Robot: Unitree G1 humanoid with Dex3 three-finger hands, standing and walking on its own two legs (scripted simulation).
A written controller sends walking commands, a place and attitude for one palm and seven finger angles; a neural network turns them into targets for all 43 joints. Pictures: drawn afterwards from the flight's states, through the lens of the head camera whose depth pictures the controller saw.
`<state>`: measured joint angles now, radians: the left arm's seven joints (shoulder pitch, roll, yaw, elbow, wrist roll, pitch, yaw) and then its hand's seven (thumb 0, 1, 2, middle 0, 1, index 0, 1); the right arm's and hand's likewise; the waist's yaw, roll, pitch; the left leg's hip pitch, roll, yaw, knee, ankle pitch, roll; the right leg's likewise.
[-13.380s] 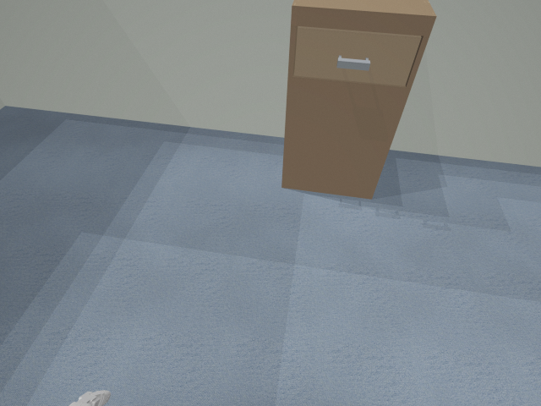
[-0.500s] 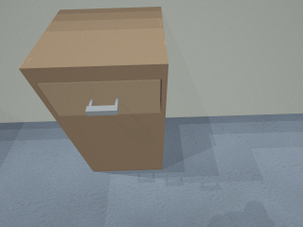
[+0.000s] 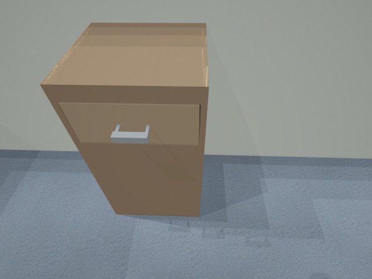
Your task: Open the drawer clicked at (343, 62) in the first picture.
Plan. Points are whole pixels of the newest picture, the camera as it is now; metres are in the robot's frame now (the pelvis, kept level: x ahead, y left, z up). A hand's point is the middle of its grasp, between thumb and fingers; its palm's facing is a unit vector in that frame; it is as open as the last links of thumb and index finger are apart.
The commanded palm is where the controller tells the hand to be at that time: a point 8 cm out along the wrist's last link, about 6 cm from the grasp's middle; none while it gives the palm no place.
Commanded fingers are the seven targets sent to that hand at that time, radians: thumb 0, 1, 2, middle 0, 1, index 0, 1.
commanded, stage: come to a stop and stand still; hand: left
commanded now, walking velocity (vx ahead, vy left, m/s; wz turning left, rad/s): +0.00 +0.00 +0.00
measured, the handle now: (131, 132) +0.55 +0.22 -0.05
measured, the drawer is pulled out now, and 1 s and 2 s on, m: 0.00 0.00 0.00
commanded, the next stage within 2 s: look again from close up in 0.24 s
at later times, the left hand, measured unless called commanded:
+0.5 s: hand out of the picture -0.03 +0.21 -0.18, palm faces +0.00 -0.98 -0.18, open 7.4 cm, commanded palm none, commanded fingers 0.00 0.90 0.90 -0.20 -0.30 -0.20 -0.30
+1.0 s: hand out of the picture -0.01 +0.24 -0.18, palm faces -0.08 -0.98 -0.20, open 7.4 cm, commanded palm +0.09 +0.29 -0.07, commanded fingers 0.00 0.83 0.87 -0.20 -0.34 -0.20 -0.34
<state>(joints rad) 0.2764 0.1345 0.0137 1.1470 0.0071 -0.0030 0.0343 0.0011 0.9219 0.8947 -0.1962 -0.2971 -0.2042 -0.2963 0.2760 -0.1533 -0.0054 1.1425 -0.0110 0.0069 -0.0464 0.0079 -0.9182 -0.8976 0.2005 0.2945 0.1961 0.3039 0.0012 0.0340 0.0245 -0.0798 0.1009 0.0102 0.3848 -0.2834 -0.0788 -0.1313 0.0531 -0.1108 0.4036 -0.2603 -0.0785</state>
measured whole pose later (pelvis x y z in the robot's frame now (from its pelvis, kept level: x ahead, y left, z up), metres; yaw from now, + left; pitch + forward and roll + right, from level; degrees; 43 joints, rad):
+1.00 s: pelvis -0.01 +0.08 +0.00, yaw -3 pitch +0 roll +0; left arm 0.35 0.13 -0.03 0.98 0.06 0.07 0.05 0.01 0.91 0.89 -0.20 -0.30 -0.20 -0.30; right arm 0.36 -0.13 0.03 1.06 0.01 -0.03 -0.03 0.01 -0.91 -0.90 0.20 0.29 0.20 0.30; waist 0.00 0.01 0.03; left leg -0.17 -0.03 0.09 0.48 -0.32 0.06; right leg -0.23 -0.06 -0.02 0.51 -0.28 0.04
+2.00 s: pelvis -0.02 +0.04 -0.03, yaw -6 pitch +8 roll +1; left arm 0.31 0.39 0.00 -0.05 1.01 -0.02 0.38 0.00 -0.12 0.46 -0.29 -0.95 -0.30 -0.95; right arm 0.19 -0.29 -0.06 0.64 -0.04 0.06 -0.04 0.02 -0.91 -0.90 0.20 0.29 0.20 0.30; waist 0.04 0.03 -0.07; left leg -0.45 -0.02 -0.01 0.71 -0.40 -0.01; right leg -0.53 0.02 0.01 0.75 -0.36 -0.03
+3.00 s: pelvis -0.01 +0.06 +0.00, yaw -5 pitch +3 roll +1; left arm -0.10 0.42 -0.09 0.13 0.98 0.13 0.15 0.00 -0.49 0.30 -0.31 -1.20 -0.32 -1.20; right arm 0.14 -0.26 -0.02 0.66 0.01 0.09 -0.02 0.01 -0.91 -0.90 0.20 0.29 0.20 0.30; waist 0.08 0.08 -0.03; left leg -0.23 -0.03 -0.03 0.46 -0.29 0.01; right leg -0.30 0.01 0.00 0.50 -0.26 -0.02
